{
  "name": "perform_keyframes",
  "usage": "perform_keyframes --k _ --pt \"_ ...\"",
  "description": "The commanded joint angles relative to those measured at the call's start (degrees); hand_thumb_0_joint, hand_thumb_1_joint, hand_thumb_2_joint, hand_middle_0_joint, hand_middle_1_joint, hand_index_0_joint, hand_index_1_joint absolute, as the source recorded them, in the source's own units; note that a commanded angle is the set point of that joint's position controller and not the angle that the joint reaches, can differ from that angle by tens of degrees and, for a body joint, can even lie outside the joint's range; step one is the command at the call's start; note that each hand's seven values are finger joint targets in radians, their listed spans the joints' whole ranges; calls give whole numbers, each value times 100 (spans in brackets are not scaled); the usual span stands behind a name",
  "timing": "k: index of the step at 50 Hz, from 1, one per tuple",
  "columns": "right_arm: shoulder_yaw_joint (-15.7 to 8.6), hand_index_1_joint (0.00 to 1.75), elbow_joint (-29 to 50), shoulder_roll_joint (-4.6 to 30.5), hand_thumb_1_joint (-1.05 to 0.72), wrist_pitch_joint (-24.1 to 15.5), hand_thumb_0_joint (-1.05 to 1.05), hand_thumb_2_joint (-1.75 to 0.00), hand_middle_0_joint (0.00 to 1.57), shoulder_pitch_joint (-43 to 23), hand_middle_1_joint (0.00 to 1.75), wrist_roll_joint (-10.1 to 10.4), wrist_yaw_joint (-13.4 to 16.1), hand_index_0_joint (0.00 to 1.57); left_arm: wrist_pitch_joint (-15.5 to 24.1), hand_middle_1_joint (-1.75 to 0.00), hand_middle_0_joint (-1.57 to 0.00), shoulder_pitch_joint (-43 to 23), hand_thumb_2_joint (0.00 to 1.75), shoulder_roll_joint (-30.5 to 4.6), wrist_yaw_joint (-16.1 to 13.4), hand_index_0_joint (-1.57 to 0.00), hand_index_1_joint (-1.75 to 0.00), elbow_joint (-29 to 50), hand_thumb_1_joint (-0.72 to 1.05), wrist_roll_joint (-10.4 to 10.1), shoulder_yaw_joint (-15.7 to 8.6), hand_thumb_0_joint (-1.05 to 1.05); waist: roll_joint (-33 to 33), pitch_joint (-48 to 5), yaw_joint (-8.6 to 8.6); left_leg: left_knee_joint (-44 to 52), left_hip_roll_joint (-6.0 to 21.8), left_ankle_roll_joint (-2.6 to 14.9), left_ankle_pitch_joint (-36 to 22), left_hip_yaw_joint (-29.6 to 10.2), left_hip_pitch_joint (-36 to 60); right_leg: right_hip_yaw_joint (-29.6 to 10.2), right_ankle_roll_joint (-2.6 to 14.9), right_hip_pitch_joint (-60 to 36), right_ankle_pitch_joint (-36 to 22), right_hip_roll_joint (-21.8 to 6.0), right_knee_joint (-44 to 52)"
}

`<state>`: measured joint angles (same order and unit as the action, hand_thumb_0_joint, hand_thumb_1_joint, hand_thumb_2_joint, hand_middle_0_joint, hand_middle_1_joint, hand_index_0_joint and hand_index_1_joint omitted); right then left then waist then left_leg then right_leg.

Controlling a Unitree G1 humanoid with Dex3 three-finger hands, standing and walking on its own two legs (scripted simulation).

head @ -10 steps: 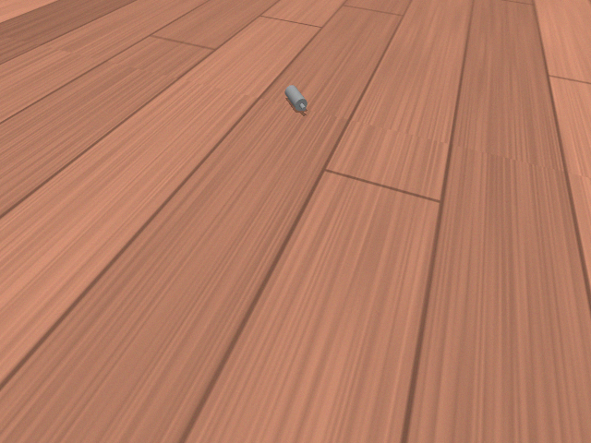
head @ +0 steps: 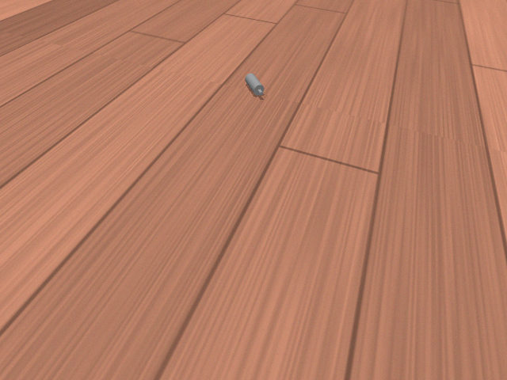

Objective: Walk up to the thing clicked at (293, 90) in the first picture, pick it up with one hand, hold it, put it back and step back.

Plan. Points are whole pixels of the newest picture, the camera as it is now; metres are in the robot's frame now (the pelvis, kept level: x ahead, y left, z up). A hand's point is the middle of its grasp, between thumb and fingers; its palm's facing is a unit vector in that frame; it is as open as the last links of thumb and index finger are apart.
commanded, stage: stand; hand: left
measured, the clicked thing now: (255, 85) +2.21 -0.02 -0.74
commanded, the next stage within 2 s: walk up in 0.92 s
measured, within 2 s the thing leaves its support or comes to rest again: neither
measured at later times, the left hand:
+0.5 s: hand out of the picture +0.07 +0.25 -0.16, palm faces -0.02 -0.94 -0.33, open 7.4 cm
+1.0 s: hand out of the picture +0.07 +0.26 -0.15, palm faces -0.10 -0.94 -0.33, open 7.4 cm
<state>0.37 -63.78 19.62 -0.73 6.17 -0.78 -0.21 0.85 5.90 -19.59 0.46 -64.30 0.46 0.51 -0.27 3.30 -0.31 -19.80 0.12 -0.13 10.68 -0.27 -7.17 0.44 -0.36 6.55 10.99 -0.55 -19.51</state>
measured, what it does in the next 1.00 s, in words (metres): stands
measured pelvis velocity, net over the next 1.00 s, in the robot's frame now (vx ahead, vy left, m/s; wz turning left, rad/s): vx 0.01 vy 0.01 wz -0.08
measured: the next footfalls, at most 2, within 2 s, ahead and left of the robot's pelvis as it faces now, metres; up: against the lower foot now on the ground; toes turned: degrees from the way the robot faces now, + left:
right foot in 1.28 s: +0.14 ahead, -0.21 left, +0.00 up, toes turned -28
left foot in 1.70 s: +0.57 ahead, +0.02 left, +0.00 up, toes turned -25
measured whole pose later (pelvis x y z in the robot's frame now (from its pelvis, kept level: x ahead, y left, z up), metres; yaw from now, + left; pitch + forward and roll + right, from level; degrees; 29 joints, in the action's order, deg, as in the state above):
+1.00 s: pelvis +0.01 +0.01 +0.00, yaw -5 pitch +0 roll +1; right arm -2.4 -58.5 21.3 -0.9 6.5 -2.5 -3.8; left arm 0.9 12.0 -20.6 3.0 -60.9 0.9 -1.1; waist -0.1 1.1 -0.8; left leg -26.9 0.1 2.5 25.6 4.1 -10.1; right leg -4.1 0.2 11.8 18.3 -0.3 -26.6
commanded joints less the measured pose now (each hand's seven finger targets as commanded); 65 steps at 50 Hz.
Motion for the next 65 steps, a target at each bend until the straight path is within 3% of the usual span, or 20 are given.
perform_keyframes --k 1,45,46,47,48,49,50,51,52,53,54,55,56,57,60,62,63,64,65 --pt "-241 30 340 1188 -90 -140 0 -90 20 -206 30 34 75 20 100 -30 -20 -219 90 -1226 -98 -20 -30 333 90 10 -255 0 23 -478 19 307 692 161 -789 -529 106 -550 191 -25 -780 -679 283" --pt "-232 30 337 1232 -90 -126 0 -90 20 -155 30 29 72 20 104 -30 -20 -98 90 -1218 -103 -20 -30 355 90 16 -245 0 21 -454 16 363 725 190 -825 -524 178 -545 170 -91 -855 -705 379" --pt "-834 30 1210 2175 -90 -265 0 -90 20 -499 30 -177 -204 20 140 -30 -20 586 90 -2144 124 -20 -30 775 90 57 -650 0 -457 -796 13 -792 642 419 2446 -132 740 -1619 573 1150 1986 -802 16" --pt "-818 30 1194 2000 -90 -243 0 -90 20 -450 30 -217 -315 20 149 -30 -20 254 90 -2033 194 -20 -30 842 90 56 -611 0 -272 -342 211 -883 613 547 3289 -307 569 -1918 585 2231 2924 -877 167" --pt "-839 30 1218 1986 -90 -225 0 -90 20 -280 30 -230 -364 20 140 -30 -20 -143 90 -1940 222 -20 -30 1011 90 61 -610 0 -250 62 464 -674 665 612 3528 -380 930 -1752 442 3266 2922 -797 183" --pt "-876 30 1147 1944 -90 -228 0 -90 20 302 30 -151 -387 20 169 -30 -20 -880 90 -1775 246 -20 -30 1268 90 79 -626 0 -343 14 895 74 1068 820 3697 -817 1636 -1056 138 4026 2408 -470 -393" --pt "-973 30 1044 2051 -90 -246 0 -90 20 712 30 -114 -363 20 213 -30 -20 -1476 90 -1494 251 -20 -30 1493 90 27 -558 0 -1423 -80 1243 1078 2170 1146 3482 -1836 2070 -110 167 4778 1590 -121 -2194" --pt "-1035 30 1217 2169 -90 -280 0 -90 20 429 30 -106 -359 20 261 -30 -20 -1390 90 -1561 235 -20 -30 1558 90 82 -553 0 -1147 -173 1059 1390 2838 1317 2885 -2112 1805 127 169 4664 1594 -428 -3014" --pt "-1040 30 1453 2173 -90 -308 0 -90 20 -30 30 -127 -368 20 284 -30 -20 -984 90 -1683 231 -20 -30 1551 90 50 -547 0 -766 -338 676 1351 2886 1198 2374 -1903 1594 23 174 4170 1611 -718 -3147" --pt "-1012 30 1497 1945 -90 -320 0 -90 20 56 30 -157 -370 20 307 -30 -20 -676 90 -1773 267 -20 -30 1395 90 10 -532 0 -367 -524 623 1267 2532 1070 2226 -1482 1546 53 166 3747 1525 -799 -3082" --pt "-1003 30 1528 1829 -90 -349 0 -90 20 19 30 -152 -383 20 264 -30 -20 -291 90 -1849 325 -20 -30 1239 90 -14 -583 0 -333 -679 465 1219 2186 1047 2452 -1018 1575 102 138 3478 1378 -837 -3082" --pt "-1047 30 1621 1978 -90 -348 0 -90 20 -247 30 -166 -421 20 192 -30 -20 -51 90 -1850 407 -20 -30 1219 90 -41 -600 0 -591 -620 327 1301 2088 1068 2787 -712 1315 216 67 3242 1275 -888 -3062" --pt "-1061 30 1731 2130 -90 -346 0 -90 20 -631 30 -146 -459 20 158 -30 -20 200 90 -1867 472 -20 -30 1190 90 -89 -650 0 -877 -541 73 1287 2058 1035 2943 -434 754 189 50 2654 1116 -989 -2883" --pt "-1049 30 1833 2177 -90 -329 0 -90 20 -912 30 -168 -507 20 166 -30 -20 326 90 -1882 478 -20 -30 1149 90 -109 -660 0 -967 -435 -50 1121 1910 951 2759 -62 347 330 31 2230 921 -1036 -2649" --pt "-995 30 2065 2053 -90 -272 0 -90 20 -1222 30 -253 -595 20 216 -30 -20 961 90 -1914 437 -20 -30 980 90 -90 -737 0 -647 -283 -395 280 1469 797 2831 806 -870 851 50 874 226 -869 -2303" --pt "-941 30 2097 1901 -90 -214 0 -90 20 -1210 30 -282 -603 20 266 -30 -20 1840 90 -1989 327 -20 -30 700 90 -39 -796 0 489 -403 -809 -1260 931 637 2912 1232 -1899 1182 171 -574 -13 -495 -1772" --pt "-850 30 2167 1659 -90 -192 0 -90 20 -1211 30 -270 -613 20 308 -30 -20 2580 90 -2258 211 -20 -30 493 90 4 -907 0 1360 -526 -1135 -3015 453 427 2244 1444 -2701 819 386 -1432 828 -347 -1545" --pt "-670 30 2374 1287 -90 -185 0 -90 20 -1297 30 -240 -655 20 336 -30 -20 3050 90 -2619 67 -20 -30 555 90 73 -1041 0 2390 -258 -1404 -4791 -66 164 3036 1094 -4287 -1216 778 -1774 2705 -1192 -609" --pt "-605 30 2521 1341 -90 -163 0 -90 20 -1261 30 -167 -722 20 344 -30 -20 2495 90 -2573 -16 -20 -30 865 90 60 -967 0 1916 153 -1029 -5457 125 22 2556 89 -4685 -3096 1003 -1063 4082 -1850 415"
